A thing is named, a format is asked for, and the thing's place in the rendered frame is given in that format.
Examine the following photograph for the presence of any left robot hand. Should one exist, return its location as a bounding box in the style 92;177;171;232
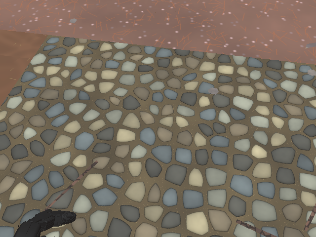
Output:
14;209;76;237

